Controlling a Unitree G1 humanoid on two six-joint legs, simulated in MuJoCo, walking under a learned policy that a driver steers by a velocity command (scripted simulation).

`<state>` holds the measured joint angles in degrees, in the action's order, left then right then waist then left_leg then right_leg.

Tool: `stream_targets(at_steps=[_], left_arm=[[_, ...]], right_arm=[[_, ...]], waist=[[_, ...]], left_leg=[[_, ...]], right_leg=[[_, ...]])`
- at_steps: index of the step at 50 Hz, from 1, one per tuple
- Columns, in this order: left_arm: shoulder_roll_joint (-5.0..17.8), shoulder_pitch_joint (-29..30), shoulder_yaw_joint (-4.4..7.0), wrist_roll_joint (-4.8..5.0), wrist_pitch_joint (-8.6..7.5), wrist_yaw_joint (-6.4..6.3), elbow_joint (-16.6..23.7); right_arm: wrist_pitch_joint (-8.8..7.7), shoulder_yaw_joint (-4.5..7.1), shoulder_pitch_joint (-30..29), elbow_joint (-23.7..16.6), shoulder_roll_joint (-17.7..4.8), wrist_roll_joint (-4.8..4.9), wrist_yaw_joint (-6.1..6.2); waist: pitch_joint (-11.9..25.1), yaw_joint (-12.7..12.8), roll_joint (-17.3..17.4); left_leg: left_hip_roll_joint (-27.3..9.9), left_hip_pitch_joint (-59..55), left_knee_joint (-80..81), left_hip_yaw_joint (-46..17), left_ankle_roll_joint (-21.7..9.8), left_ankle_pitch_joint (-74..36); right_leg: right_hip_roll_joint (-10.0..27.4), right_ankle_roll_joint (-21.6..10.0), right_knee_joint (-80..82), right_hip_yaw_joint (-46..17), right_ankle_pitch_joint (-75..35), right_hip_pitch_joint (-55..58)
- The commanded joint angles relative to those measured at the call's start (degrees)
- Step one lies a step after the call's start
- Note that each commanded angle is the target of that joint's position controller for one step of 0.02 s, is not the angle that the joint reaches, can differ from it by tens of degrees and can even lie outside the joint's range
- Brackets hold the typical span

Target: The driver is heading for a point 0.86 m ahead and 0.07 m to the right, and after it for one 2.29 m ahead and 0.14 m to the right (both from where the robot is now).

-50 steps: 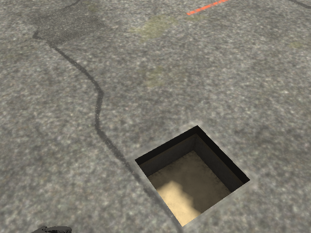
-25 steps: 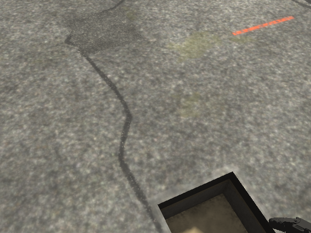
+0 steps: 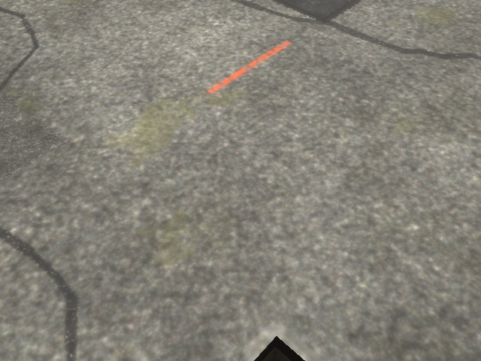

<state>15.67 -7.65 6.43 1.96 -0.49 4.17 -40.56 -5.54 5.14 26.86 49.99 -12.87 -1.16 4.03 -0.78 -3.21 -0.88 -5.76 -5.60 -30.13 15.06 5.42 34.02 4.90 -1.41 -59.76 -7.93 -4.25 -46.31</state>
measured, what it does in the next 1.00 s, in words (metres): walks ahead: right foot 0.24 m lower, then left foot 0.25 m higher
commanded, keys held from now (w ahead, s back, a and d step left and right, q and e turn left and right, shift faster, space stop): w+e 0.30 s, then w+q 0.70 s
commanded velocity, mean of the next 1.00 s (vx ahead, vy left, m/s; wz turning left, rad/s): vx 0.50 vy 0.00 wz -0.01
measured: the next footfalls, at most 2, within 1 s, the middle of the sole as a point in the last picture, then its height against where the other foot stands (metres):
right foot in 0.22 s outside the picture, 0.24 m lower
left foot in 0.60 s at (272, 295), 0.25 m higher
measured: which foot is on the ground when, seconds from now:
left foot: down 0.00-0.18, up 0.20-0.58, down 0.60-0.98, up 1.00-1.00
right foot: up 0.00-0.20, down 0.22-0.60, up 0.62-0.96, down 0.98-1.00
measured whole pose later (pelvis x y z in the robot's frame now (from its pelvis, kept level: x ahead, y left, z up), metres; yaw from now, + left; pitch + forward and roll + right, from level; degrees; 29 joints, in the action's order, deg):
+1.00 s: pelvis +0.80 -0.23 +0.03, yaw +4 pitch +2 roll +0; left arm 7.5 23.0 -1.5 0.2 -6.6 -1.0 -27.7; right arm -5.1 4.1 41.8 56.3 -9.3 3.2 0.5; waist 1.7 -8.5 0.1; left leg 9.0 6.9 -42.0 -19.8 -3.3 24.9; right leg -2.2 -0.3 -27.8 -7.5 5.9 -23.1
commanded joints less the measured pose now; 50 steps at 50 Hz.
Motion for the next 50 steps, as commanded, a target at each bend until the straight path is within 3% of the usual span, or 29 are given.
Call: stream_targets(at_steps=[1,5,6,7,8,9,10,11,12,13,15,16,17,18,21,24,26,28,30,31,32,33,35,38,41,44,45,47,50], left_arm=[[1.60,8.18,0.09,-0.49,-1.89,1.67,5.75],[-2.29,15.11,-1.76,0.33,-1.24,1.29,6.54],[1.70,11.31,-0.53,0.46,-2.10,1.39,4.66],[8.10,1.66,2.05,-1.76,-3.20,1.14,2.07],[8.33,-14.04,2.74,-0.01,-2.47,1.45,-4.02],[10.44,-27.51,3.63,-0.17,-0.90,0.17,-11.29],[10.80,-33.64,3.53,-1.56,0.32,-1.82,-14.92],[13.84,-35.05,2.72,-4.91,-0.21,-2.40,-16.66],[15.73,-30.65,-0.90,-9.00,-2.53,-2.53,-16.90],[17.29,-27.40,0.46,-7.48,-2.33,-2.86,-15.61],[10.93,-25.87,-0.63,-2.72,0.65,-3.45,-14.66],[13.33,-21.07,0.09,-0.42,1.69,-4.21,-15.24],[16.78,-19.56,0.86,-2.04,1.94,-3.94,-15.35],[12.34,-21.44,-0.21,-3.41,1.45,-4.01,-16.10],[0.46,-12.86,-4.59,-2.24,0.92,-3.90,-17.36],[0.26,-15.68,-5.46,-1.82,1.35,-6.10,-19.32],[2.87,-8.06,-6.02,-1.31,3.31,-8.57,-16.65],[14.69,-19.52,-3.03,1.01,0.59,-9.92,-12.84],[21.53,-17.66,-0.48,-1.22,1.93,-9.77,-12.92],[18.19,-13.47,-0.13,-2.80,0.50,-8.76,-10.66],[12.19,-6.25,-0.84,-5.15,-1.13,-6.18,-8.78],[9.67,-2.44,-0.67,-4.87,-4.87,-2.83,-4.95],[-1.29,18.34,-3.45,-3.69,-5.89,-2.90,5.86],[-5.49,16.33,-5.75,-2.28,-6.88,-0.70,7.91],[-4.10,21.87,-6.83,-4.00,-8.40,-1.29,11.08],[-7.43,21.57,-7.45,-1.87,-7.09,-2.86,11.76],[-5.03,16.55,-6.12,-0.10,-5.71,-4.18,9.56],[0.46,11.97,-3.89,-0.84,-4.14,-5.78,8.21],[3.32,-2.10,-2.95,-2.41,-3.77,-6.31,3.34]], right_arm=[[-1.39,2.47,-0.84,-3.54,-9.11,0.43,1.85],[2.05,2.04,8.34,-1.62,-5.52,0.97,0.88],[2.84,1.12,6.61,-2.94,-4.61,1.15,0.82],[3.92,0.92,10.59,-1.57,-5.62,0.86,0.14],[3.00,0.97,2.97,-1.66,-10.16,1.21,-0.09],[1.87,0.85,-10.10,-3.41,-10.66,3.33,-0.69],[2.25,0.64,-22.53,-4.90,-9.88,5.89,-0.94],[2.43,-0.38,-25.48,-7.20,-5.35,4.60,-0.54],[0.67,-2.11,-12.32,-10.60,2.67,1.36,-2.40],[-1.23,-1.78,-2.46,-9.81,-2.41,2.20,-3.78],[-1.27,-1.60,-8.68,-10.04,-3.95,2.15,-4.07],[-0.23,-1.93,-5.29,-8.00,-2.61,3.72,-4.20],[1.21,-2.30,-1.10,-7.80,-1.78,6.11,-4.49],[2.21,-3.23,-4.51,-7.52,0.23,6.65,-4.13],[4.44,-6.48,-20.31,-14.02,6.92,7.04,-2.73],[2.83,-8.55,-33.59,-23.22,7.82,4.95,-3.48],[1.25,-8.99,-31.30,-26.39,5.43,2.97,-5.96],[2.34,-5.01,-25.55,-23.91,-2.70,2.42,-7.60],[3.72,-1.29,-13.32,-17.69,-11.95,-0.86,-8.20],[3.88,0.19,-3.59,-12.20,-20.92,-3.45,-8.56],[4.78,-0.07,0.76,-9.54,-20.91,-4.02,-7.16],[3.51,-0.96,7.04,-2.51,-12.92,-0.08,-5.87],[-0.84,0.19,13.05,8.00,-3.89,4.64,-5.08],[-3.63,-2.30,9.46,10.61,6.71,0.60,-4.76],[-3.44,-2.08,-2.76,2.52,-0.42,3.73,-3.61],[-1.73,-0.65,-4.35,1.48,-5.10,4.22,-2.11],[-1.68,-0.29,-2.25,1.30,-5.96,3.65,-2.64],[-1.84,0.59,-0.01,0.10,-6.33,4.89,-3.39],[-0.09,-0.69,5.53,-2.72,0.63,3.56,-3.33]], waist=[[-9.61,-0.61,6.42],[-14.61,-7.14,6.89],[-15.24,-4.04,5.43],[-1.72,-0.64,5.46],[11.46,7.15,9.50],[13.43,16.57,4.70],[5.60,23.83,-5.46],[-0.23,23.69,-12.84],[9.40,8.70,-27.50],[20.30,6.04,-30.88],[25.30,8.04,-6.26],[23.09,3.41,0.58],[21.65,0.65,3.03],[17.31,3.13,6.28],[-7.83,1.25,-7.96],[-15.01,2.69,-4.44],[-4.57,-5.63,0.68],[17.31,-6.37,-9.56],[19.45,-13.81,-9.86],[21.19,-14.07,21.53],[28.42,-14.59,41.89],[24.85,-12.43,30.17],[-4.41,-11.23,8.78],[-0.87,-2.07,3.71],[0.06,3.82,-11.97],[1.26,4.81,-5.02],[4.05,6.02,-0.25],[6.07,8.24,2.55],[14.80,9.60,-6.77]], left_leg=[[-14.67,4.33,5.07,-4.66,-6.39,-28.09],[-18.07,-11.64,-5.57,-2.16,-2.12,-36.28],[-16.90,-9.89,-10.71,0.13,0.03,-46.70],[-11.44,-1.15,-27.27,0.75,1.71,-60.08],[-12.90,6.00,-37.63,0.64,1.60,-52.80],[-9.58,16.33,-54.40,-0.35,3.37,-29.97],[-0.15,25.83,-75.92,-2.51,4.20,9.62],[5.97,35.27,-93.39,-6.52,4.11,24.72],[3.06,50.76,-99.97,-14.81,1.15,30.89],[1.91,62.21,-100.81,-19.28,2.06,18.64],[-1.45,68.70,-102.44,-16.11,3.54,7.49],[-2.57,70.23,-104.63,-15.38,5.12,1.13],[-2.89,71.49,-109.91,-17.69,4.60,-1.00],[-3.99,78.77,-112.94,-20.86,1.79,1.62],[-0.20,84.66,-115.84,-18.83,-2.66,6.43],[3.86,97.52,-112.15,-18.47,-6.92,8.33],[1.72,66.71,-72.23,-9.68,-10.10,-7.48],[14.66,19.69,-65.25,0.68,-10.98,-8.65],[17.51,22.86,-43.09,-13.58,-14.02,-5.65],[3.85,11.95,-20.93,-51.07,-26.69,-36.92],[-4.26,-4.98,5.55,-87.12,-35.35,-61.10],[1.63,-9.22,4.56,-80.12,-27.07,-42.49],[9.58,-1.53,-5.96,-59.41,-19.41,-33.81],[8.99,1.96,-2.85,-51.27,-18.72,-37.46],[9.02,19.00,12.56,-43.62,-18.85,-45.07],[8.23,38.52,15.15,-44.01,-16.95,-37.17],[7.62,39.68,12.49,-44.47,-15.25,-36.28],[10.63,36.21,2.67,-42.19,-10.59,-42.18],[11.98,43.89,-34.31,-33.91,-7.51,3.22]], right_leg=[[1.93,-0.13,7.41,0.72,-17.12,-5.30],[0.72,-0.96,10.00,11.59,2.16,-19.50],[1.40,-2.62,22.22,9.62,2.71,-13.33],[-2.18,-6.59,25.56,7.65,-2.33,18.81],[-2.10,-7.09,26.88,8.23,-32.43,45.99],[2.30,-6.63,38.74,5.13,-53.00,60.71],[5.75,-8.17,52.91,3.83,-56.44,62.89],[8.75,-10.62,53.39,1.16,-65.24,63.50],[7.67,-5.23,21.29,5.19,-108.73,81.42],[10.26,-9.29,12.52,1.19,-105.30,91.47],[9.46,-10.55,20.96,-8.31,-71.92,81.18],[15.32,-13.19,24.19,-14.82,-70.97,71.66],[25.64,-20.53,27.73,-24.76,-63.11,62.95],[28.57,-20.77,30.86,-25.39,-47.84,59.97],[17.78,-12.00,42.11,-8.36,-20.31,34.73],[12.05,-6.48,44.90,2.39,-23.74,37.33],[3.51,-1.27,52.41,17.32,-45.31,27.77],[10.41,-7.76,45.66,8.56,-123.75,27.41],[9.90,-8.40,18.78,8.57,-148.04,46.00],[-6.34,-2.16,-17.85,5.94,-71.79,31.88],[-23.51,5.04,-53.79,-0.53,19.43,18.71],[-19.09,1.33,-53.15,-8.94,25.48,8.60],[-16.77,2.46,-41.10,-6.05,41.21,-10.97],[-15.90,0.75,-45.02,-1.87,45.58,-4.24],[-10.09,-2.72,-11.82,2.65,33.63,11.77],[-10.27,1.99,26.39,6.01,9.68,44.48],[-10.11,2.17,29.11,4.58,0.10,53.69],[-10.21,1.37,32.76,3.55,-1.24,57.59],[13.76,-9.39,28.92,-16.45,-16.79,67.76]])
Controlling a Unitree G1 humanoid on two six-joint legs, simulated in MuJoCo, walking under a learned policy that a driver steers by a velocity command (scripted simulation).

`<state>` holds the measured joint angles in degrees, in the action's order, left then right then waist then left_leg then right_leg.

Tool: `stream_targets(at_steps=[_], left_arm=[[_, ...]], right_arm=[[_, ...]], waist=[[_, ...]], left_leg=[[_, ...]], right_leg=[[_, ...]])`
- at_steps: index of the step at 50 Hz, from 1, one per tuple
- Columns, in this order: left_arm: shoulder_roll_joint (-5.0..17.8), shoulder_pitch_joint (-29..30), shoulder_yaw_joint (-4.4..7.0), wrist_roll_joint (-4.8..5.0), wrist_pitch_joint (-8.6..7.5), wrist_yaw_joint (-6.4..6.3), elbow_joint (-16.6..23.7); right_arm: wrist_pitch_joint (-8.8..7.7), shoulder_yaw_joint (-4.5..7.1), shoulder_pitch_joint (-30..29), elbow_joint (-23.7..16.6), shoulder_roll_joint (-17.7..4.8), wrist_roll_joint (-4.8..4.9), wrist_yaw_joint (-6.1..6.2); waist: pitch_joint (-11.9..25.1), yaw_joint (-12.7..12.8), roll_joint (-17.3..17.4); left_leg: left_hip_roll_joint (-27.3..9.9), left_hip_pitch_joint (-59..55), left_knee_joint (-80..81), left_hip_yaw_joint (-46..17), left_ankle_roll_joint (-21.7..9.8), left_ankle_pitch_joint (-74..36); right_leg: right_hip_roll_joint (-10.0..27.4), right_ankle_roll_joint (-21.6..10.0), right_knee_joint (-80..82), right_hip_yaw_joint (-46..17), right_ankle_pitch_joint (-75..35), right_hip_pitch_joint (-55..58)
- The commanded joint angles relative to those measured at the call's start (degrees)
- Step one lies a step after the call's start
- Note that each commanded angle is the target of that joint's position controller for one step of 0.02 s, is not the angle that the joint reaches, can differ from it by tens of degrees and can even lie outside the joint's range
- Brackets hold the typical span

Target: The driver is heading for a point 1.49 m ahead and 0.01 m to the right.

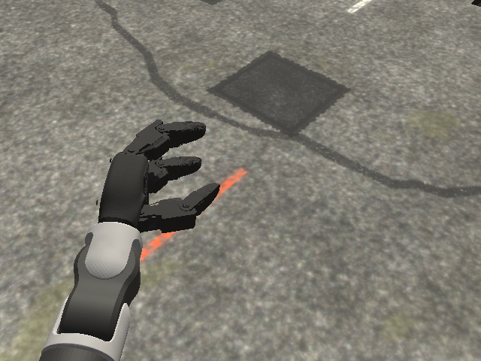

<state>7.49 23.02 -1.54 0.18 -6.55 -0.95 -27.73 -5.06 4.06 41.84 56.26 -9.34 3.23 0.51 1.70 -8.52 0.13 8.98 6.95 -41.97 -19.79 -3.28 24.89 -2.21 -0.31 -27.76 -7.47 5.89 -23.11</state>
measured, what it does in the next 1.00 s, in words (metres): walks ahead: left foot, then right foot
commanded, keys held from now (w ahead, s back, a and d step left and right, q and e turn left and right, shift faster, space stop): w+q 0.24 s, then w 0.24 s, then w+e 0.52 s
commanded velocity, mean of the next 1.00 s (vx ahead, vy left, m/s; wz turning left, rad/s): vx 0.50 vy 0.00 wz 0.08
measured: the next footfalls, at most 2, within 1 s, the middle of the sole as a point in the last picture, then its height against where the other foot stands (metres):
left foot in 0.42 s outside the picture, level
right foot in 0.96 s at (224, 311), level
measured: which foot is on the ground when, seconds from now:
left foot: up 0.00-0.40, down 0.42-0.94, up 0.96-1.00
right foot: down 0.00-0.42, up 0.44-0.94, down 0.96-1.00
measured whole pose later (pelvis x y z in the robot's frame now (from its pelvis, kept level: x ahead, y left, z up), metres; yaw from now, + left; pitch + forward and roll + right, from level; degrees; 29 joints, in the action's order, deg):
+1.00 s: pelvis +0.53 +0.06 -0.01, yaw +0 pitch +3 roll +1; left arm 16.1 -6.3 3.4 1.1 -2.5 2.6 -40.8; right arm -3.6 4.0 17.7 46.0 -16.8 0.1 1.1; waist -1.6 -1.7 -0.2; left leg -3.6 7.8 -51.2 5.7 2.3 29.4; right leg -1.4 -5.5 -37.3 1.9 10.0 -30.3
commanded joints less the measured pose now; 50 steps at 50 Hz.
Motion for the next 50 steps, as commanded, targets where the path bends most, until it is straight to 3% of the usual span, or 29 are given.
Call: stream_targets(at_steps=[1,2,3,5,7,9,11,13,17,19,20,21,22,23,24,25,26,28,29,31,34,37,43,45,46,47,48,49,50], left_arm=[[13.84,-31.92,6.01,-0.08,2.26,-0.53,-10.20],[10.89,-28.64,6.19,0.28,2.05,0.05,-10.44],[6.61,-25.24,5.41,0.70,1.73,0.57,-10.13],[5.98,-22.31,4.98,-0.06,0.82,1.45,-11.87],[5.93,-24.62,5.42,-0.17,0.00,1.26,-15.07],[7.32,-28.03,5.78,0.21,-0.45,0.73,-17.26],[10.55,-30.96,6.41,0.39,-0.36,0.26,-18.33],[13.02,-33.34,6.81,0.59,-0.11,0.24,-18.68],[16.83,-39.83,7.11,2.15,0.39,1.77,-21.05],[18.14,-41.37,6.85,2.14,0.98,2.08,-22.13],[17.79,-42.78,6.31,1.60,1.24,1.99,-22.45],[16.70,-42.77,5.27,-0.03,0.92,1.76,-21.06],[10.61,-48.70,2.80,-1.03,-0.15,2.29,-19.43],[16.03,-45.81,4.22,0.21,-1.08,2.28,-20.36],[17.68,-40.69,4.76,1.86,-1.33,2.20,-17.99],[16.46,-38.87,4.39,1.83,-0.97,1.80,-17.69],[15.87,-38.51,4.47,1.10,-0.34,1.59,-17.83],[13.52,-41.25,4.36,1.26,1.81,1.66,-18.55],[12.13,-41.93,4.16,1.24,2.68,1.56,-18.83],[11.86,-40.11,4.41,0.96,3.59,1.28,-18.19],[11.70,-35.94,4.80,0.81,3.60,1.56,-16.99],[10.50,-31.03,4.44,0.58,3.34,2.53,-15.51],[10.95,-23.30,4.39,0.45,3.74,4.10,-10.65],[12.18,-24.94,5.07,0.29,3.83,4.43,-9.58],[13.43,-29.19,5.94,0.32,3.94,4.40,-10.11],[16.21,-37.79,7.64,0.60,3.96,4.04,-12.24],[21.86,-47.51,9.81,0.88,4.36,2.95,-14.00],[27.58,-46.70,10.49,1.42,4.02,2.73,-13.47],[22.67,-48.88,9.22,1.19,3.55,2.83,-12.31]], right_arm=[[0.43,-0.32,-2.10,-9.63,-2.94,-0.01,0.40],[1.81,-0.60,-2.73,-9.22,-1.95,0.04,0.94],[2.37,0.00,-8.56,-9.78,-3.11,-0.66,1.10],[2.28,1.32,-13.25,-11.03,-5.82,-1.30,1.55],[1.49,1.72,-17.03,-12.98,-6.48,-1.40,1.30],[0.84,1.19,-22.90,-15.70,-5.10,-1.82,0.97],[0.37,-0.18,-28.56,-18.37,-3.27,-2.42,-0.37],[0.29,-1.16,-32.33,-19.63,-2.67,-2.30,-1.72],[1.28,-1.17,-38.61,-23.00,-6.87,-2.02,-2.82],[1.42,0.12,-35.50,-23.29,-10.65,-2.41,-2.71],[1.63,1.59,-28.12,-21.25,-13.88,-2.70,-2.22],[2.08,3.22,-18.35,-19.77,-19.01,-2.96,-1.31],[2.24,3.90,-14.85,-19.52,-25.07,-3.00,-0.97],[2.27,2.59,-12.24,-19.74,-19.85,-2.71,-1.02],[1.98,1.76,-16.52,-19.83,-18.61,-2.82,-1.17],[1.70,1.20,-21.24,-20.47,-16.81,-2.93,-1.22],[1.48,0.68,-24.83,-20.86,-15.07,-3.29,-1.47],[0.61,0.15,-28.67,-21.17,-12.78,-3.93,-1.99],[-0.07,0.21,-29.31,-20.89,-12.56,-3.88,-2.14],[-0.87,0.46,-29.86,-19.89,-12.74,-4.24,-1.83],[-1.32,0.69,-28.51,-17.93,-12.75,-4.52,-0.98],[-1.41,1.07,-27.57,-16.49,-13.64,-4.12,-0.35],[0.22,2.52,-23.79,-12.98,-15.97,-2.66,0.21],[1.04,3.08,-24.41,-12.76,-17.69,-2.26,0.70],[1.55,3.24,-25.05,-12.89,-18.35,-2.14,1.05],[2.00,2.91,-25.09,-13.17,-17.75,-2.09,1.33],[1.64,1.91,-24.00,-14.34,-15.76,-3.18,1.59],[-0.08,-0.90,-18.36,-17.44,-7.50,-4.84,0.54],[-2.13,-0.29,-24.28,-17.45,-12.14,-2.75,-0.27]], waist=[[14.74,10.63,-18.45],[8.73,9.20,-14.64],[2.71,8.79,-6.94],[-1.53,5.63,-1.65],[-0.95,4.92,-1.53],[-1.57,6.20,-0.82],[-1.12,7.79,-0.02],[-0.77,9.55,-1.21],[-2.85,11.01,-1.56],[0.05,7.48,-1.69],[4.15,3.87,-1.49],[10.24,-0.38,1.09],[19.71,2.18,15.62],[23.58,-0.60,9.82],[14.33,0.39,7.91],[9.16,2.62,4.67],[5.70,4.89,3.53],[3.07,8.94,4.86],[2.34,9.79,4.71],[-0.22,10.25,4.22],[-2.17,9.43,2.95],[-3.80,7.70,2.62],[-6.76,4.97,2.66],[-4.36,6.59,4.48],[-1.26,9.17,5.25],[3.46,13.42,3.84],[9.54,17.09,-2.45],[14.85,10.64,-16.57],[19.87,15.55,-9.74]], left_leg=[[-6.72,35.82,-32.73,7.40,3.23,9.20],[-11.18,40.93,-40.56,11.38,4.27,1.42],[-12.14,41.48,-43.66,12.18,4.08,-3.09],[-13.18,39.90,-43.45,11.23,3.87,-6.04],[-15.70,38.99,-36.40,10.72,3.50,-6.01],[-17.48,40.69,-27.57,11.33,3.95,-7.15],[-18.02,37.66,-16.23,13.48,3.30,-13.09],[-16.60,30.30,-4.58,16.11,2.17,-20.36],[-13.02,23.50,5.74,19.52,-0.26,-19.38],[-9.81,13.48,11.11,22.33,-2.32,-18.78],[-7.63,1.30,11.88,23.37,-3.67,-19.13],[-15.71,-15.63,9.29,13.84,-6.84,-23.79],[-33.09,-32.57,13.95,-14.34,-17.71,-22.15],[-32.66,-32.13,18.68,-21.52,-17.57,-19.04],[-30.16,-25.09,19.72,-12.55,-14.73,-21.96],[-27.73,-17.19,20.63,-5.38,-13.13,-26.64],[-26.00,-9.68,22.53,-0.63,-12.27,-29.56],[-24.52,0.80,27.87,4.59,-11.63,-26.70],[-24.47,3.29,30.21,6.51,-11.97,-25.72],[-24.40,5.85,33.49,10.72,-11.63,-24.23],[-23.29,4.00,34.89,17.02,-9.63,-25.10],[-22.33,2.74,35.18,22.60,-7.55,-26.32],[-25.87,-8.81,30.49,25.55,-5.30,-30.67],[-25.84,-10.86,23.52,27.52,-3.70,-47.92],[-24.90,-10.54,16.58,29.00,-2.48,-58.13],[-22.23,-7.29,4.88,31.11,-0.61,-61.32],[-19.68,6.48,-13.17,31.64,2.29,-45.97],[-7.25,32.37,-33.01,25.70,6.09,6.10],[-7.73,38.68,-38.33,14.16,4.74,8.05]], right_leg=[[29.64,-19.08,2.99,-32.10,-16.81,43.19],[28.25,-20.03,9.15,-36.13,5.89,35.39],[23.72,-17.00,12.94,-29.34,13.33,26.65],[19.12,-15.31,15.93,-19.30,4.25,17.21],[16.60,-13.94,16.37,-11.49,-2.69,15.85],[17.22,-13.51,17.19,-7.93,-8.41,16.44],[16.54,-12.60,17.85,-3.15,-10.84,16.17],[14.16,-11.20,18.65,1.76,-10.11,13.84],[16.15,-9.95,18.23,3.76,-12.59,17.40],[15.47,-7.26,9.74,7.03,-28.03,19.28],[13.25,-5.50,0.03,9.44,-33.97,16.06],[10.69,-2.64,-15.85,11.99,-21.90,4.57],[2.20,0.81,-38.58,12.61,21.10,-15.48],[3.11,0.25,-46.44,3.80,28.15,-19.56],[5.59,-0.02,-47.74,4.42,23.74,-24.18],[7.78,0.12,-44.70,5.25,18.88,-23.47],[9.07,0.58,-41.37,5.29,16.41,-20.84],[10.39,1.03,-38.48,4.39,13.95,-13.70],[10.21,1.45,-37.70,4.31,12.19,-12.71],[10.04,2.27,-34.89,2.83,6.70,-14.51],[9.35,2.24,-27.28,1.20,-3.97,-17.06],[8.28,1.45,-17.31,3.45,-11.73,-14.79],[7.11,-2.14,-8.80,7.10,-3.19,-17.51],[4.23,-4.20,-8.12,10.90,3.45,-12.35],[1.67,-5.50,-7.24,13.15,5.05,-5.71],[-1.48,-7.44,-4.10,14.01,2.45,6.43],[5.19,-11.32,-3.44,1.87,-0.55,24.41],[19.35,-22.97,2.84,-31.06,9.04,42.81],[21.02,-23.26,10.05,-39.35,15.09,45.84]])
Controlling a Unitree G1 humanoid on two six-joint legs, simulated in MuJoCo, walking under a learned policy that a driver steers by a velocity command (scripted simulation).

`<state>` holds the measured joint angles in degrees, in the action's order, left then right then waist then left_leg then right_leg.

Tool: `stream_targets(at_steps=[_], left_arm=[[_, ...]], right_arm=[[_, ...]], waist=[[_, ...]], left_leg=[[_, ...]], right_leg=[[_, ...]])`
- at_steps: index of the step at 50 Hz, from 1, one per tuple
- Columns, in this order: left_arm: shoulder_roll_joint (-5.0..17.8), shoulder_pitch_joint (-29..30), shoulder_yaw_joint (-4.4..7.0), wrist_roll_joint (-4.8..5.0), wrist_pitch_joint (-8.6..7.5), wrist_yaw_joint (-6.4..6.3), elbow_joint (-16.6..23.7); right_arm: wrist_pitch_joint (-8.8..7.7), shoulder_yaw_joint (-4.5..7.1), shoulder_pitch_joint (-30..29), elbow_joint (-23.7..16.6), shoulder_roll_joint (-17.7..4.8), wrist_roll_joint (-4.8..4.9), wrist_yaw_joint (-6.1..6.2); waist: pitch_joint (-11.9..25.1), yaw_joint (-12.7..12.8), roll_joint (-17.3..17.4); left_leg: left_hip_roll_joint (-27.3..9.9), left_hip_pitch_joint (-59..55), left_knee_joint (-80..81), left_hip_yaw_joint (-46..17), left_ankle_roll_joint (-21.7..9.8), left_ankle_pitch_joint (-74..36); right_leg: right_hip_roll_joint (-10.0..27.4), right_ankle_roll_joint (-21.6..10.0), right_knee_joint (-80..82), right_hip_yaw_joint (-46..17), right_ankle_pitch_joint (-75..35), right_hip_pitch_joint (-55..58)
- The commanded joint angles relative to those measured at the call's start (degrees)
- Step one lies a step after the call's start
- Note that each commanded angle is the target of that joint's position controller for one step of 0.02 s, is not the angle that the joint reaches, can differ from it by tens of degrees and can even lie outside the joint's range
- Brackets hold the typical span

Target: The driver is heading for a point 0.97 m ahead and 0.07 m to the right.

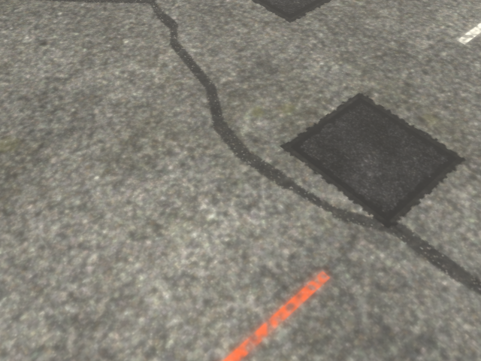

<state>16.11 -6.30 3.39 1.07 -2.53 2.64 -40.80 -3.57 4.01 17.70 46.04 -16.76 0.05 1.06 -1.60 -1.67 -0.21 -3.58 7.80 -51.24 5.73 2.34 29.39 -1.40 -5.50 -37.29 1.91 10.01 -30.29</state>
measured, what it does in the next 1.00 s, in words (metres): walks ahead, turning right: left foot, then right foot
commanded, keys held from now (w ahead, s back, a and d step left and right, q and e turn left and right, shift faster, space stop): w+e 0.36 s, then w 0.54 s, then w+q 0.10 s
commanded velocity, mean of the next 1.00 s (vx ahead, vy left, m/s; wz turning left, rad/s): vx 0.50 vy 0.00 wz -0.31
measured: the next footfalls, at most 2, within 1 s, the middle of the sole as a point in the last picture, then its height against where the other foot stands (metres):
left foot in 0.44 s outside the picture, level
right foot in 0.94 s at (333, 307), level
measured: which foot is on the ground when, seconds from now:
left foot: up 0.00-0.42, down 0.44-0.94, up 0.96-1.00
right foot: down 0.00-0.44, up 0.46-0.92, down 0.94-1.00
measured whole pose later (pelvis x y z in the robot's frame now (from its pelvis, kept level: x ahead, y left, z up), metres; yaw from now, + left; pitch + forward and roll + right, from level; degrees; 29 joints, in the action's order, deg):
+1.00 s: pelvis +0.51 -0.10 +0.01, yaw -17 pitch +2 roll +1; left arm 14.5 -3.8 2.1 -0.1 -4.4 1.3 -36.5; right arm -3.8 2.6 22.0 49.3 -17.3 1.5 -0.3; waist -0.8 -3.9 1.0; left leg -0.4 13.3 -53.0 -3.0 -0.6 27.1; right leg -0.2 -2.5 -31.5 1.9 9.2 -24.7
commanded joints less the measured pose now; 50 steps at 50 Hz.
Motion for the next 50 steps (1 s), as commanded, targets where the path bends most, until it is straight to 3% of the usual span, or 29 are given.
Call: stream_targets(at_steps=[1,2,3,4,6,8,12,16,19,20,21,22,23,24,25,26,27,29,31,35,38,42,44,45,46,47,48,49,50], left_arm=[[11.10,-17.56,3.51,-0.12,-0.91,-0.90,0.56],[9.50,-14.00,3.00,0.05,-1.02,-1.09,1.28],[7.61,-10.15,2.42,-0.09,-0.86,-1.25,2.30],[6.40,-7.99,1.89,-0.80,-0.85,-1.50,3.49],[6.71,-6.85,2.05,-0.82,-0.96,-1.89,4.20],[8.07,-7.87,2.43,-0.55,-1.13,-2.54,3.80],[9.03,-10.99,2.83,0.19,-0.63,-3.48,2.53],[8.98,-14.53,2.92,0.69,0.09,-3.67,1.26],[8.64,-14.03,3.00,0.30,0.48,-3.85,1.34],[7.87,-13.38,2.84,0.12,0.59,-3.81,1.48],[5.97,-13.41,2.20,-0.21,0.47,-3.62,1.75],[3.11,-13.55,1.04,-1.01,0.21,-3.34,2.70],[0.25,-21.93,0.12,0.61,-0.40,-3.41,3.20],[4.67,-22.09,0.58,1.01,-0.74,-3.47,2.08],[7.79,-15.74,1.38,0.88,-0.73,-3.36,2.65],[7.58,-11.21,1.32,0.22,-0.70,-3.44,3.74],[6.86,-8.25,1.31,-0.56,-0.97,-3.31,4.79],[5.15,-8.74,1.20,-0.47,-1.03,-2.79,4.92],[3.40,-8.69,0.71,-0.55,-0.81,-2.58,4.76],[1.24,-1.84,-0.51,-0.84,-1.26,-2.20,6.22],[1.38,2.90,-0.66,-0.42,-1.65,-1.67,6.88],[2.49,7.84,-0.36,0.12,-2.07,-0.84,8.79],[3.57,6.59,0.08,0.04,-2.31,-0.59,8.85],[4.54,2.82,0.71,-0.25,-2.36,-0.72,7.79],[6.88,-4.06,2.00,-0.70,-2.34,-1.20,5.72],[11.04,-14.65,3.32,-1.61,-2.25,-1.92,4.22],[15.55,-17.98,4.26,-1.79,-1.66,-2.03,3.40],[10.39,-19.14,3.04,-1.24,-1.58,-1.95,3.04],[8.27,-15.95,2.17,-0.96,-1.77,-1.97,2.98]], right_arm=[[-4.64,0.34,-5.21,-8.95,-7.05,2.22,-1.21],[-5.14,0.02,-6.47,-9.24,-6.51,1.39,-0.89],[-5.16,0.38,-7.11,-9.04,-6.84,-0.13,-0.48],[-4.60,0.78,-6.19,-9.14,-7.14,-0.55,-0.46],[-3.35,0.75,-4.88,-9.23,-6.02,-0.86,-0.50],[-2.56,0.26,-6.67,-9.83,-4.61,-1.13,-0.34],[-2.76,-0.84,-15.20,-11.54,-2.22,-0.87,-0.78],[-3.52,-0.44,-20.21,-12.86,-3.74,0.27,-1.75],[-4.16,0.56,-17.74,-12.44,-5.73,0.45,-2.24],[-4.40,0.91,-14.46,-11.48,-5.97,0.28,-2.21],[-4.65,1.62,-9.51,-10.32,-7.15,-0.37,-1.95],[-4.79,2.30,-1.74,-9.69,-9.74,-1.30,-1.59],[-4.10,3.68,4.43,-6.97,-14.43,-1.89,-1.86],[-3.89,2.85,5.21,-6.82,-10.12,0.05,-2.31],[-3.65,1.91,2.61,-7.21,-6.84,0.43,-2.15],[-3.22,1.39,-0.12,-7.69,-5.90,-0.18,-2.08],[-2.97,0.99,-1.88,-7.28,-4.93,-0.47,-2.10],[-3.05,0.34,-2.92,-6.78,-3.62,-0.80,-2.03],[-3.19,0.47,-2.25,-5.74,-4.43,-0.14,-2.03],[-2.52,1.21,-0.84,-3.93,-7.72,0.45,-1.49],[-2.00,1.20,1.30,-2.39,-8.62,1.00,-1.49],[-1.09,1.28,4.31,-0.30,-9.49,1.49,-1.59],[-0.50,1.55,3.97,0.29,-10.41,1.65,-1.38],[-0.24,1.54,3.02,0.31,-10.66,1.77,-1.21],[-0.18,1.00,3.55,0.42,-9.28,1.73,-1.16],[-0.46,-0.37,2.56,-1.13,-6.27,0.57,-1.16],[-1.50,-2.19,8.37,-2.40,-0.53,0.51,-1.15],[-2.06,-0.84,5.95,-1.54,-6.01,1.59,-1.23],[-2.26,0.08,1.91,-2.86,-8.46,2.50,-1.40]], waist=[[15.50,9.25,-7.07],[11.49,6.98,-2.18],[8.06,4.78,-0.81],[6.90,2.68,-1.86],[5.59,0.97,-2.29],[3.91,0.93,-1.54],[2.46,4.22,-3.57],[2.28,6.12,-4.78],[2.79,4.18,-6.58],[3.61,2.43,-7.05],[6.76,0.18,-6.44],[13.90,-3.09,-1.47],[20.11,-0.61,17.36],[17.47,-1.72,15.51],[9.84,-3.15,8.85],[6.09,-2.52,4.41],[2.73,-1.62,3.34],[2.26,0.70,6.02],[2.51,1.17,6.61],[1.64,-0.52,4.91],[0.85,-2.30,5.04],[-0.63,-3.38,5.36],[-0.23,-1.62,5.80],[1.57,0.96,5.54],[5.89,4.00,4.13],[14.11,8.73,-1.01],[20.15,6.71,-15.95],[18.71,8.81,-11.21],[11.40,8.08,-8.48]], left_leg=[[2.23,41.91,-28.35,-11.30,-2.23,-1.75],[-0.39,39.94,-23.76,-11.03,-2.87,-6.53],[-1.91,36.24,-18.85,-10.69,-2.54,-9.06],[-2.90,32.24,-16.67,-11.09,-2.18,-10.80],[-2.94,29.74,-12.47,-10.28,-0.75,-11.88],[-2.33,29.64,-6.47,-9.09,0.88,-15.26],[0.98,25.36,11.36,-8.34,1.94,-30.38],[3.44,21.66,20.29,-9.49,1.26,-32.92],[3.40,18.26,23.31,-10.28,-1.07,-27.55],[3.49,13.95,25.10,-9.15,-2.37,-27.26],[2.55,5.71,26.02,-8.97,-4.25,-27.16],[-5.70,-7.79,24.54,-16.88,-7.90,-26.30],[-17.05,-25.48,29.31,-42.46,-17.90,-14.65],[-19.42,-25.50,33.46,-52.22,-18.88,-1.43],[-17.09,-19.12,34.36,-44.75,-16.69,-0.68],[-14.59,-12.75,34.74,-37.47,-15.18,-6.07],[-12.44,-7.26,35.91,-32.61,-15.04,-12.65],[-9.38,-2.10,38.11,-26.58,-14.34,-20.18],[-8.82,-0.51,39.71,-23.06,-15.21,-24.86],[-8.22,0.73,41.93,-17.04,-15.10,-29.16],[-7.27,1.06,41.63,-13.56,-13.89,-29.46],[-9.76,-3.20,39.32,-14.43,-12.92,-29.42],[-10.74,-5.05,36.47,-14.56,-11.88,-33.26],[-9.68,-4.68,32.33,-13.10,-10.85,-39.99],[-6.85,-1.87,23.77,-11.18,-9.45,-45.81],[-3.55,8.36,7.36,-8.62,-7.02,-35.83],[5.09,29.90,-12.07,-5.59,-3.31,-2.21],[3.53,36.11,-19.97,-12.55,-3.42,3.21],[1.24,38.74,-21.38,-12.85,-3.87,-1.64]], right_leg=[[18.55,-15.22,20.00,-40.19,7.34,47.90],[16.22,-13.19,19.74,-33.68,2.87,40.00],[14.23,-11.92,20.61,-28.84,-2.60,31.90],[12.76,-11.71,22.04,-26.20,-6.73,26.55],[11.44,-12.26,23.84,-23.50,-11.76,21.26],[10.17,-11.94,24.52,-20.08,-15.66,17.43],[6.08,-8.30,23.39,-16.17,-11.39,14.58],[7.44,-6.99,19.93,-20.93,-5.98,17.87],[9.40,-5.46,14.98,-25.44,-5.46,22.39],[8.80,-4.60,12.43,-25.21,-7.59,22.49],[6.23,-3.06,6.66,-23.29,-11.73,21.49],[3.06,-1.03,-7.64,-19.22,-5.85,15.60],[-5.31,3.25,-26.47,-11.72,16.43,-4.10],[-2.48,3.96,-34.96,-13.33,22.84,-12.79],[-0.46,4.14,-37.55,-13.56,17.77,-15.30],[1.49,4.24,-36.67,-11.26,13.82,-14.26],[2.97,4.25,-33.30,-10.35,11.18,-13.70],[5.30,4.37,-28.00,-8.70,8.67,-9.01],[5.89,4.98,-23.20,-6.77,8.10,-7.82],[6.51,5.88,-9.02,-4.71,-2.04,-6.31],[5.13,6.18,-0.34,-3.30,-9.03,-2.23],[3.98,4.70,5.32,-2.81,-7.70,-0.93],[3.18,3.07,8.09,-2.12,-4.85,2.59],[1.93,1.94,10.44,-0.84,-5.11,8.72],[1.58,0.35,11.58,-0.87,-5.24,20.05],[11.44,-3.46,10.02,-11.22,-6.75,36.55],[24.65,-11.46,14.62,-34.34,1.97,52.60],[24.48,-11.37,18.42,-39.57,9.88,49.98],[22.74,-9.15,19.61,-31.60,9.11,43.68]])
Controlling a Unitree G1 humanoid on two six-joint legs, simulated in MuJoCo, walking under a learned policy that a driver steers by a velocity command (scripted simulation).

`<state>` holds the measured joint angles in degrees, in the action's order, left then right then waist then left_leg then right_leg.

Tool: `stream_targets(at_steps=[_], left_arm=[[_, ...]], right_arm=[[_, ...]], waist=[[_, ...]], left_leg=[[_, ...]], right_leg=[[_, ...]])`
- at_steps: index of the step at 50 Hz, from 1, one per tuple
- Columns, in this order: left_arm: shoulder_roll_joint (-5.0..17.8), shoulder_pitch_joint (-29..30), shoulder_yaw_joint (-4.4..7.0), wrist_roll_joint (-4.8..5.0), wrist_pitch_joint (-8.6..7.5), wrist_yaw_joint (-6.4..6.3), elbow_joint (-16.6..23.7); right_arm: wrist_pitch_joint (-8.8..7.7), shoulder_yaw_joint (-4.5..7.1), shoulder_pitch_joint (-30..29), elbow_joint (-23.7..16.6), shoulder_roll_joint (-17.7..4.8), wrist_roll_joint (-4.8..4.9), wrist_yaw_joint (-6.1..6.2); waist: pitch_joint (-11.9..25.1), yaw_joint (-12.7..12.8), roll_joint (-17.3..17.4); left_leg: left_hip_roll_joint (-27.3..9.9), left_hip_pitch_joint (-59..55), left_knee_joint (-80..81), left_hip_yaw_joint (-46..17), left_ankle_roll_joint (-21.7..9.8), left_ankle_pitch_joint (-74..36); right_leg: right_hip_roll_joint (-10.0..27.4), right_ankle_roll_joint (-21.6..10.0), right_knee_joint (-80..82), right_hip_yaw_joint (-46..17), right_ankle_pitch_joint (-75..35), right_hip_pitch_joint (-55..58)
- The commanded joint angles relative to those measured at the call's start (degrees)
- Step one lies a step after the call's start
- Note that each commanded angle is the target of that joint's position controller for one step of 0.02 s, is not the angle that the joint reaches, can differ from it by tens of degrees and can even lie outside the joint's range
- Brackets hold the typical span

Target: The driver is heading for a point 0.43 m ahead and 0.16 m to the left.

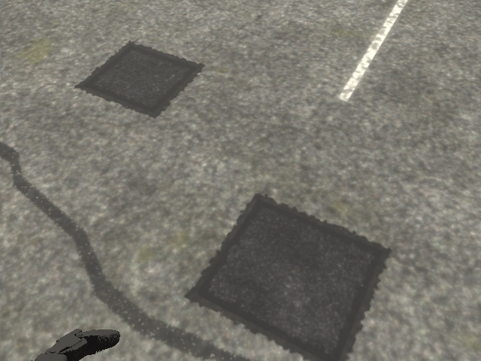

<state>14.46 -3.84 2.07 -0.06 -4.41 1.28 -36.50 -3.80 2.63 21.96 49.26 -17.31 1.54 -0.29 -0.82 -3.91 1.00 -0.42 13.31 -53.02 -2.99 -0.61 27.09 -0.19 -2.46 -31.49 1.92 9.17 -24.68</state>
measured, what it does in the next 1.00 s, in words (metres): walks ahead, turning left: left foot, then right foot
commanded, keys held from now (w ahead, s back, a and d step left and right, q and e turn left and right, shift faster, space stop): w+q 0.46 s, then no key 0.54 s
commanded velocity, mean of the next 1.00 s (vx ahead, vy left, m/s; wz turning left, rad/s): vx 0.34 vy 0.00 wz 0.30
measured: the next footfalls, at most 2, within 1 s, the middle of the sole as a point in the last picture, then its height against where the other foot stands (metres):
left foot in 0.48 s outside the picture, level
right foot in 0.94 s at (246, 330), level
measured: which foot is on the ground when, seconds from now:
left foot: up 0.00-0.46, down 0.48-1.00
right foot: down 0.00-0.48, up 0.50-0.92, down 0.94-1.00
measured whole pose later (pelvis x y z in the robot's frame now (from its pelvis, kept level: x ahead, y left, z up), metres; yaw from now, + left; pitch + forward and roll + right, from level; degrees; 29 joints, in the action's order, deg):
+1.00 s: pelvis +0.41 +0.09 +0.01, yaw +20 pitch +1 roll +1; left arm 14.0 -9.1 2.5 -1.0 -1.7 -0.9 -46.7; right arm -1.7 1.6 9.6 47.2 -14.3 -1.1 0.0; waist -0.3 -0.6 0.2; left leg 3.9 11.1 -28.8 -1.1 -2.3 18.8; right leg 1.9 1.0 -29.0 -0.9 9.0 -21.0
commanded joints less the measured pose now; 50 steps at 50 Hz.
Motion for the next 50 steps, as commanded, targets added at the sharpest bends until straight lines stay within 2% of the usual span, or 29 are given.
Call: stream_targets(at_steps=[1,2,3,6,9,13,16,19,21,22,23,24,25,26,27,28,29,30,32,34,37,39,43,45,46,47,48,49,50], left_arm=[[8.25,-14.73,2.88,-0.01,-0.07,-0.49,-1.14],[6.61,-11.83,2.45,-0.21,-0.35,-0.25,-1.24],[5.61,-10.03,2.21,-0.54,-0.85,-0.16,-1.45],[5.89,-8.85,2.73,-0.63,-2.22,-0.26,-3.15],[7.18,-10.20,3.29,-0.99,-2.42,-0.91,-5.14],[8.69,-11.32,3.59,-0.58,-1.94,-1.60,-6.72],[9.94,-14.69,4.02,-0.03,-1.05,-1.92,-8.62],[10.92,-16.20,4.41,0.73,0.30,-2.03,-9.92],[12.64,-15.18,4.82,0.98,1.11,-2.43,-9.74],[13.53,-14.67,5.05,1.12,1.57,-2.73,-9.54],[13.96,-13.72,5.08,1.27,2.06,-3.00,-9.29],[13.04,-13.72,4.54,1.11,1.95,-3.32,-8.81],[5.61,-18.01,2.20,-1.24,0.77,-2.68,-5.85],[6.64,-18.02,1.54,-0.53,-1.28,-1.83,-6.05],[10.53,-12.98,2.79,1.96,-1.78,-1.33,-5.73],[9.41,-11.27,2.35,2.18,-1.92,-1.51,-5.26],[8.92,-10.44,2.43,1.01,-1.63,-2.10,-5.98],[9.45,-10.77,2.86,0.47,-0.80,-2.44,-6.28],[8.04,-13.61,2.80,0.21,1.15,-2.75,-7.17],[6.80,-14.26,2.55,-0.19,1.98,-3.20,-7.51],[5.50,-10.64,2.01,-0.42,2.20,-3.24,-6.84],[5.20,-7.62,1.74,-0.18,2.19,-2.91,-6.47],[6.20,-4.55,1.99,-0.09,2.33,-2.39,-6.13],[6.38,-5.21,2.17,-0.50,2.08,-2.11,-6.37],[6.38,-6.60,2.22,-0.95,1.77,-1.98,-6.88],[8.70,-7.05,2.64,-1.42,1.47,-2.24,-6.99],[11.81,-5.76,3.13,-1.55,1.59,-2.62,-6.55],[8.04,-4.97,2.40,-1.27,2.15,-2.64,-7.06],[5.61,-3.52,1.85,-0.65,2.55,-2.27,-6.97]], right_arm=[[-1.81,1.42,-4.72,-6.44,-7.29,0.72,0.04],[-1.39,1.59,-5.85,-6.59,-6.67,0.02,0.11],[-0.65,1.77,-4.87,-6.28,-5.91,-0.06,0.14],[1.12,1.55,-4.21,-6.04,-3.14,0.11,0.28],[1.48,1.56,-7.60,-7.32,-2.45,-0.18,0.21],[1.18,0.97,-14.13,-9.36,-1.24,-0.37,-1.08],[1.14,0.46,-19.99,-12.16,-0.45,-0.33,-2.11],[1.21,0.55,-22.97,-14.71,-0.91,-0.20,-3.20],[1.44,1.34,-21.27,-15.51,-2.38,-0.28,-3.61],[1.65,2.13,-17.76,-15.08,-3.73,-0.32,-3.59],[1.77,3.52,-10.36,-13.42,-5.97,-0.20,-3.29],[2.00,5.40,-1.37,-11.20,-9.58,-0.52,-2.29],[2.02,6.51,0.39,-10.95,-16.33,-1.13,-1.07],[1.41,5.40,0.11,-13.28,-14.53,-1.62,-1.08],[1.04,4.05,-1.85,-12.80,-10.49,-2.11,-1.41],[0.71,3.46,-4.40,-12.26,-8.17,-1.54,-1.43],[0.64,2.96,-7.89,-12.26,-6.29,-0.98,-1.34],[0.68,2.37,-10.48,-12.67,-4.78,-1.13,-1.19],[0.34,2.46,-12.44,-12.63,-5.39,-2.07,-1.16],[-0.12,2.53,-12.67,-11.60,-6.04,-2.29,-0.87],[0.58,2.11,-12.92,-10.06,-5.41,-1.98,0.11],[1.14,1.95,-12.54,-9.06,-5.44,-2.11,0.50],[1.83,1.40,-11.77,-6.49,-4.94,-2.40,0.32],[2.04,1.00,-12.79,-5.63,-4.26,-1.85,0.26],[2.07,0.64,-12.80,-5.13,-3.51,-1.36,0.30],[1.68,0.18,-10.32,-4.73,-2.25,-2.05,0.36],[1.19,0.31,-4.04,-3.66,-2.08,-3.18,0.21],[1.38,-0.09,-2.95,-2.54,-0.90,-3.12,0.57],[2.06,-0.14,-5.52,-2.66,-1.79,-2.96,0.79]], waist=[[7.10,8.58,-7.03],[3.93,7.07,-6.45],[2.71,5.23,-7.46],[0.85,3.33,-6.01],[-0.42,3.79,-4.19],[-2.34,5.99,-3.58],[-4.45,8.27,-2.73],[-4.94,8.48,-3.36],[-2.26,6.32,-5.35],[0.42,4.05,-6.52],[4.40,-0.30,-6.18],[8.81,-4.84,-3.44],[14.08,-0.50,11.70],[25.46,-1.05,9.40],[20.89,-2.35,3.24],[13.57,-0.47,1.99],[9.00,1.54,-0.63],[7.03,3.51,0.59],[7.02,6.00,1.83],[7.26,6.72,2.23],[7.47,5.82,3.64],[7.34,4.40,3.99],[5.81,3.05,4.52],[4.97,4.23,4.35],[4.91,5.51,3.30],[6.07,4.46,-0.09],[7.94,-0.09,-6.24],[9.66,0.12,-10.03],[8.43,1.19,-9.24]], left_leg=[[-4.15,31.44,-17.80,-2.96,-0.72,-4.05],[-5.43,29.99,-15.28,-2.83,-0.30,-7.39],[-6.62,26.85,-13.86,-3.30,0.01,-9.88],[-6.85,24.91,-11.74,-3.73,1.20,-14.23],[-6.52,28.32,-5.65,-4.83,1.91,-21.37],[-5.87,26.46,6.84,-1.08,1.12,-30.97],[-5.58,27.96,12.77,1.35,-0.23,-30.70],[-4.48,28.40,16.08,4.05,-2.22,-24.77],[-1.25,22.45,16.65,7.51,-4.33,-18.91],[1.06,17.10,16.46,9.19,-5.57,-15.99],[3.58,7.09,18.95,10.09,-7.32,-16.67],[3.02,-9.19,22.69,5.66,-9.60,-22.52],[-13.12,-31.26,22.71,-21.09,-18.24,-32.26],[-22.41,-36.43,30.27,-41.85,-25.26,-39.45],[-20.26,-32.02,30.11,-30.35,-21.87,-49.63],[-17.38,-23.75,29.15,-20.54,-19.08,-54.55],[-14.47,-15.91,30.13,-15.12,-16.46,-54.02],[-12.61,-9.26,32.04,-11.81,-15.24,-54.21],[-11.13,-1.87,34.68,-8.22,-15.07,-58.52],[-10.24,-0.24,35.54,-4.96,-15.04,-62.10],[-8.51,-1.50,35.35,-1.70,-13.03,-59.37],[-8.13,-2.10,35.39,-1.11,-12.04,-55.53],[-10.02,-3.53,34.05,-4.10,-12.00,-47.54],[-10.02,-3.38,30.96,-5.53,-10.98,-43.57],[-8.43,-2.41,28.86,-5.46,-8.94,-39.17],[-5.27,-0.91,26.41,-4.71,-5.97,-32.55],[-0.81,3.26,24.72,-2.59,-3.36,-20.48],[0.54,3.34,24.95,-0.85,-1.35,-11.47],[0.34,2.18,26.44,-0.60,-0.59,-10.45]], right_leg=[[18.87,-10.70,15.46,-25.31,6.69,31.41],[16.90,-10.05,17.69,-21.01,3.54,25.99],[15.48,-9.29,19.68,-17.23,0.64,21.89],[14.83,-9.26,23.28,-9.81,-7.36,16.94],[14.71,-9.00,24.07,-4.14,-13.07,18.33],[13.54,-7.15,24.90,2.85,-13.94,19.54],[15.26,-6.67,24.04,5.17,-14.63,24.43],[16.87,-5.57,20.35,7.03,-20.96,30.23],[16.93,-4.28,13.88,8.85,-38.85,31.86],[16.65,-3.62,7.90,9.62,-48.30,31.99],[15.27,-2.40,-2.22,10.90,-52.05,29.52],[12.71,0.10,-16.54,11.21,-43.80,19.38],[3.54,4.33,-39.00,10.23,4.68,-6.65],[-2.41,5.19,-49.94,-3.13,28.20,-13.16],[1.47,4.57,-50.46,-6.94,24.14,-15.54],[4.01,4.02,-46.14,-5.56,20.42,-16.00],[6.00,4.16,-41.58,-4.79,17.62,-14.56],[7.08,4.27,-38.72,-4.79,15.62,-10.63],[6.62,5.25,-35.94,-4.21,11.96,-4.37],[5.93,6.18,-31.14,-3.91,8.03,-3.68],[5.87,6.57,-20.70,-4.05,0.84,-3.64],[5.55,6.50,-13.86,-4.02,-3.79,-1.76],[4.43,5.74,-5.75,-4.46,-3.32,1.34],[3.51,4.07,0.17,-3.94,-2.90,4.50],[3.18,2.81,6.72,-3.73,-9.98,8.97],[6.75,1.44,8.17,-7.60,-26.16,14.76],[11.37,-2.10,4.51,-11.33,-37.20,20.97],[12.56,-5.69,4.08,-12.64,-32.45,20.94],[11.10,-5.49,4.88,-12.31,-24.44,18.45]])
